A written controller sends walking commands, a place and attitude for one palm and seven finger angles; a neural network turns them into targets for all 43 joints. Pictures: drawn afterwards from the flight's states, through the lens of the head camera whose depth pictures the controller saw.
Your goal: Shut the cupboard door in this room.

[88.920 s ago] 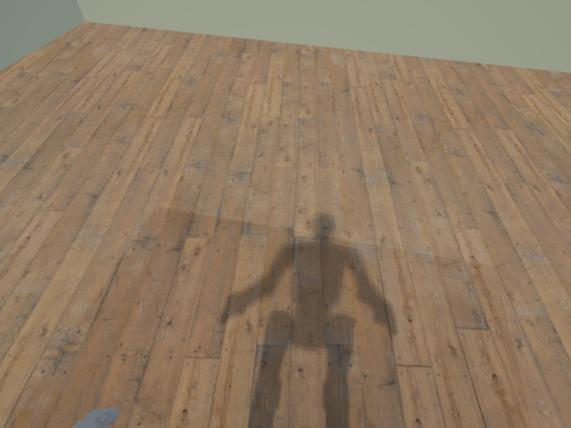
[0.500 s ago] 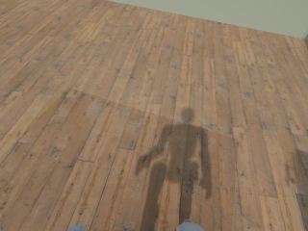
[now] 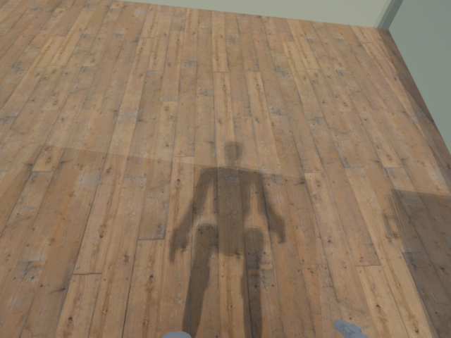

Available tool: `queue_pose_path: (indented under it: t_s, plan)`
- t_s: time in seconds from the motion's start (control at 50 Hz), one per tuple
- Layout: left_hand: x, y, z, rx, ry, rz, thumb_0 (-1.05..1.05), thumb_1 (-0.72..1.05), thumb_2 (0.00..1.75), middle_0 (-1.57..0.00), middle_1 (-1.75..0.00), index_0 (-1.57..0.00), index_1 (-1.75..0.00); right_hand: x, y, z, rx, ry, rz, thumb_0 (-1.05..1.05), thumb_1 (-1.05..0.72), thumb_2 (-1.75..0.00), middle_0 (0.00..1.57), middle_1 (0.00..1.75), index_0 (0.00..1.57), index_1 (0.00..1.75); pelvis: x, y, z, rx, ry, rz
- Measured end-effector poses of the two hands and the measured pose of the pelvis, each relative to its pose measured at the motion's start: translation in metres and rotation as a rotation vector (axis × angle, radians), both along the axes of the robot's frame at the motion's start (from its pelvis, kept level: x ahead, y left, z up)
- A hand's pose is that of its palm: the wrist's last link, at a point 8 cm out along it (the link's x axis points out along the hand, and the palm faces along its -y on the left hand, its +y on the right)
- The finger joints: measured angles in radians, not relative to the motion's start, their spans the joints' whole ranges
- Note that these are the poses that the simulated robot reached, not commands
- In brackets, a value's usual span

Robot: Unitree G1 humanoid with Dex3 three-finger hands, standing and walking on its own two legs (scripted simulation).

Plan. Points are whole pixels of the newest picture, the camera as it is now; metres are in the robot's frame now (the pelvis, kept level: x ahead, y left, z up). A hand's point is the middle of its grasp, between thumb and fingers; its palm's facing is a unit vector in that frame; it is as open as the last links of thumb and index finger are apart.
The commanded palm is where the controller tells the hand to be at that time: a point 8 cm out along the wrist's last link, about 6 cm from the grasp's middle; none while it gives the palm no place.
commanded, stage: turn to face it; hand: left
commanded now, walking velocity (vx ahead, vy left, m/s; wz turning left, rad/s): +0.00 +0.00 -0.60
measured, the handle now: out of the picture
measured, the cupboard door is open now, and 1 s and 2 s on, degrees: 2 2 2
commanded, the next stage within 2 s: none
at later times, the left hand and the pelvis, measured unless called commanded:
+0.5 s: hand (150, 307) +0.18 +0.17 -0.15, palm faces -0.32 -0.91 -0.28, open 7.4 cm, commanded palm none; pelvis +0.02 +0.00 -0.01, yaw -19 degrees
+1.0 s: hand (168, 278) +0.25 +0.15 -0.16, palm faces -0.57 -0.80 -0.20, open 7.4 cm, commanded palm none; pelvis +0.05 +0.03 +0.01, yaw -37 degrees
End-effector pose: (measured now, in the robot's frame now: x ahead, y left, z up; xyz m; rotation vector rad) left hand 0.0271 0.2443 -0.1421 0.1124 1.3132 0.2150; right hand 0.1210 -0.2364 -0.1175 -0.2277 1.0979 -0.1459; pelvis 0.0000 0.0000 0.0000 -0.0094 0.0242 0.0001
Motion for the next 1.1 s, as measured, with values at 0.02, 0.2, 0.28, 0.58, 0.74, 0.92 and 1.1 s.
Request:
queue_pose_path:
  t_s: [0.02, 0.2, 0.28, 0.58, 0.74, 0.92, 1.1]
  plan:
    - [0.006, 0.007, -0.004, -0.003, -0.005, -0.008, 0.01, 0.9, 0.9, -0.2, -0.3, -0.2, -0.3, 0.003, 0.004, 0.0, -0.009, -0.026, -0.004, 0.0, -0.91, -0.9, 0.2, 0.3, 0.2, 0.3, 0.002, 0.006, -0.004, -0.01, 0.001, -0.011]
    - [0.075, 0.043, 0.011, 0.012, -0.069, -0.156, 0.01, 0.91, 0.9, -0.19, -0.3, -0.2, -0.3, -0.032, 0.016, 0.018, -0.034, 0.006, -0.093, 0.0, -0.9, -0.9, 0.2, 0.3, 0.2, 0.3, 0.01, 0.024, 0.009, -0.034, -0.017, -0.139]
    - [0.105, 0.038, 0.019, 0.024, -0.083, -0.241, 0.01, 0.91, 0.9, -0.19, -0.3, -0.2, -0.3, -0.062, 0.008, 0.013, -0.028, 0.049, -0.178, 0.0, -0.9, -0.9, 0.2, 0.3, 0.2, 0.3, 0.013, 0.024, 0.01, -0.04, -0.014, -0.198]
    - [0.166, -0.04, 0.024, 0.047, -0.126, -0.501, 0.01, 0.9, 0.9, -0.2, -0.3, -0.2, -0.3, -0.159, -0.033, -0.018, 0.011, 0.194, -0.461, 0.01, -0.91, -0.9, 0.2, 0.3, 0.2, 0.3, 0.019, 0.002, 0.0, -0.001, -0.01, -0.382]
    - [0.184, -0.041, 0.004, -0.015, -0.082, -0.566, 0.01, 0.9, 0.9, -0.2, -0.3, -0.2, -0.3, -0.14, -0.013, -0.003, -0.017, 0.11, -0.524, 0.01, -0.91, -0.9, 0.2, 0.3, 0.2, 0.3, 0.034, 0.017, -0.002, -0.002, -0.004, -0.474]
    - [0.227, -0.04, 0.005, -0.034, -0.067, -0.666, 0.01, 0.9, 0.9, -0.2, -0.3, -0.2, -0.3, -0.153, 0.029, 0.01, -0.014, 0.109, -0.6, 0.0, -0.9, -0.9, 0.2, 0.3, 0.2, 0.3, 0.045, 0.031, 0.006, -0.028, -0.004, -0.598]
    - [0.256, -0.086, 0.02, -0.002, -0.107, -0.82, 0.01, 0.91, 0.9, -0.19, -0.3, -0.2, -0.3, -0.203, 0.039, -0.009, 0.057, 0.142, -0.757, 0.0, -0.9, -0.9, 0.2, 0.3, 0.2, 0.3, 0.04, 0.02, 0.004, -0.026, -0.001, -0.719]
